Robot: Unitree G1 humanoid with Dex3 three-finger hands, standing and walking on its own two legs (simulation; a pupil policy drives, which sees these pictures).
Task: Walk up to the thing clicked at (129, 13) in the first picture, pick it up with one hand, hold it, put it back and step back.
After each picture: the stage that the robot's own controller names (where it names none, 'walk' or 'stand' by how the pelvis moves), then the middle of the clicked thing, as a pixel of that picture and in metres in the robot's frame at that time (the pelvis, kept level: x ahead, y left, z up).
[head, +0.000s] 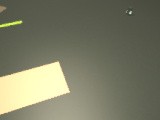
stand; (129, 10) +1.96 -0.65 -0.72
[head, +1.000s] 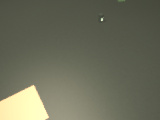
walk; (100, 17) +1.91 -0.13 -0.70
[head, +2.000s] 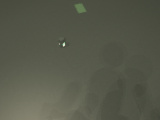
walk; (61, 42) +1.26 +0.27 -0.71
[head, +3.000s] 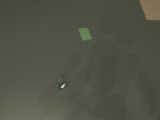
walk; (60, 83) +0.76 +0.24 -0.71
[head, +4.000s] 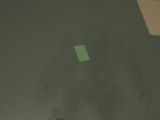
walk; out of the picture +0.41 +0.21 -0.69
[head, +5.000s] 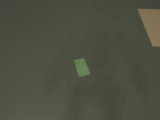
stand; out of the picture +0.28 +0.22 -0.72
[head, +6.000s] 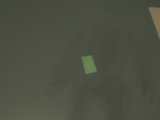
stand; out of the picture +0.31 +0.20 -0.72
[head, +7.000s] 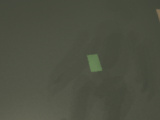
stand; out of the picture +0.33 +0.17 -0.72
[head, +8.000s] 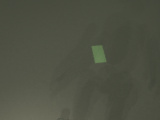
stand; out of the picture +0.36 +0.17 -0.71
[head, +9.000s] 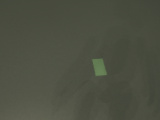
stand; out of the picture +0.36 +0.16 -0.73
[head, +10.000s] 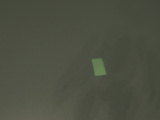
stand; out of the picture +0.35 +0.17 -0.73
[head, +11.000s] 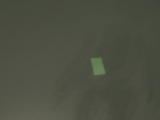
stand; out of the picture +0.34 +0.17 -0.73
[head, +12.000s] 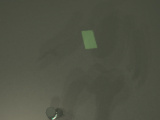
go down; (51, 113) +0.37 +0.17 -0.66
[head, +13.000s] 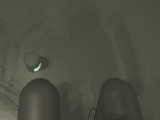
go down; (32, 63) +0.43 +0.21 -0.30
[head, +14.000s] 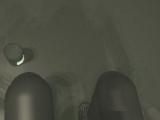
close in; (14, 55) +0.43 +0.22 -0.26
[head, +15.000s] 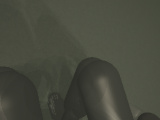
close; out of the picture +0.42 +0.25 -0.22
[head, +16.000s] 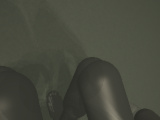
close; out of the picture +0.41 +0.26 -0.22
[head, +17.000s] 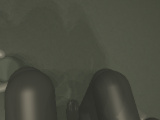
lift; (5, 71) +0.33 +0.22 -0.15
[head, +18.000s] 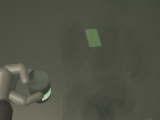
lift; (39, 87) +0.32 +0.15 +0.01
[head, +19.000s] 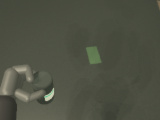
hold; (43, 88) +0.33 +0.15 +0.00
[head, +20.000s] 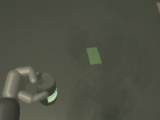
hold; (46, 89) +0.33 +0.14 +0.00
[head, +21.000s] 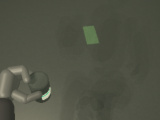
crouch; (40, 87) +0.33 +0.15 -0.05
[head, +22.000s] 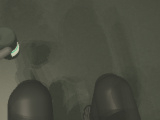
lower; (7, 44) +0.45 +0.22 -0.11
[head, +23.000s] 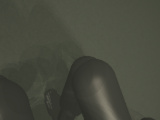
lower; out of the picture +0.42 +0.25 -0.22
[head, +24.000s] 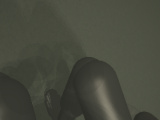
lower; out of the picture +0.42 +0.26 -0.23
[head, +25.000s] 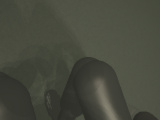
lower; out of the picture +0.42 +0.26 -0.23
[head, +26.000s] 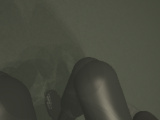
lower; out of the picture +0.41 +0.26 -0.22
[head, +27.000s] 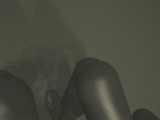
open; out of the picture +0.40 +0.25 -0.23
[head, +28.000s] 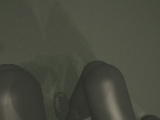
stand; out of the picture +0.41 +0.24 -0.23
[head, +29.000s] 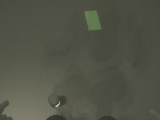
stand; (54, 101) +0.38 +0.15 -0.56
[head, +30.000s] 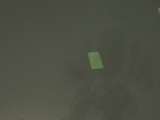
stand; out of the picture +0.36 +0.15 -0.67
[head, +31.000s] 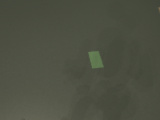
stand; out of the picture +0.35 +0.15 -0.67
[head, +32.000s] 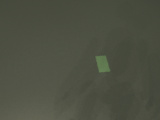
stand; out of the picture +0.37 +0.13 -0.72
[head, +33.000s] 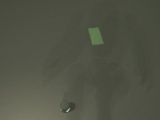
walk; (65, 106) +0.42 +0.11 -0.70
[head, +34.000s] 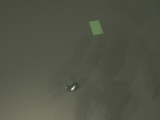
walk; (70, 85) +0.65 +0.16 -0.70
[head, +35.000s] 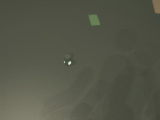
stand; (67, 60) +0.99 +0.15 -0.70
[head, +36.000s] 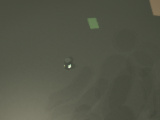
stand; (67, 63) +0.99 +0.16 -0.72
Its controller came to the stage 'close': yes
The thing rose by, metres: 0.71
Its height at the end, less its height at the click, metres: +0.00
